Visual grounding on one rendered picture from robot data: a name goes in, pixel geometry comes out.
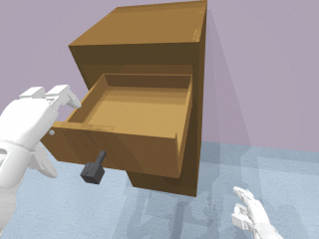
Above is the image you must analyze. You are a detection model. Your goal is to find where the robot right hand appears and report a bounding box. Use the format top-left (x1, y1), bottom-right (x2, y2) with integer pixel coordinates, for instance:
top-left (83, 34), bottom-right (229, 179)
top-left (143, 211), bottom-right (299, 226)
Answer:
top-left (231, 186), bottom-right (270, 233)

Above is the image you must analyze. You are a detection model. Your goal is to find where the robot right forearm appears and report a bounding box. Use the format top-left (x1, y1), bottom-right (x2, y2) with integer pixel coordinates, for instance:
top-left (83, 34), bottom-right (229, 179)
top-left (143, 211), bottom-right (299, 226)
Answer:
top-left (252, 222), bottom-right (283, 239)

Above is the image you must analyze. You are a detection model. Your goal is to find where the handle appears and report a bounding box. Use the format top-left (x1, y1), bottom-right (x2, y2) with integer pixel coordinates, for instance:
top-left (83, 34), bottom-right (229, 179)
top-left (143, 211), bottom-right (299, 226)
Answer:
top-left (80, 150), bottom-right (107, 185)

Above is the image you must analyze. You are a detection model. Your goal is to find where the drawer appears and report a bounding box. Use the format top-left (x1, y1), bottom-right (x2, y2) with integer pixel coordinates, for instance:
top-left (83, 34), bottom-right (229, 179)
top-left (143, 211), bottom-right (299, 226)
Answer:
top-left (40, 73), bottom-right (192, 178)

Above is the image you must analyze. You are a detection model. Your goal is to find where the cabinet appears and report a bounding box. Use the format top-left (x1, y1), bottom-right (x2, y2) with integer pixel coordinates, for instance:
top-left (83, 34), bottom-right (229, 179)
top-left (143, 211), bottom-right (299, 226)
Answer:
top-left (68, 0), bottom-right (207, 197)

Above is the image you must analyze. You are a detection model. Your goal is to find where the robot left hand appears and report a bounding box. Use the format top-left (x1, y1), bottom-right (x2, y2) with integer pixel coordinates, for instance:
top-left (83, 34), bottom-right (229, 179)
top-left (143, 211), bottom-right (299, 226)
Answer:
top-left (0, 85), bottom-right (82, 178)

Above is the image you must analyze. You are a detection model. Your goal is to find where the robot left forearm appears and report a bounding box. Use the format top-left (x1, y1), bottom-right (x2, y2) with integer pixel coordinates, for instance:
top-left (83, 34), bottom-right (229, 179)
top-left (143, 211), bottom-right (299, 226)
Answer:
top-left (0, 140), bottom-right (33, 238)

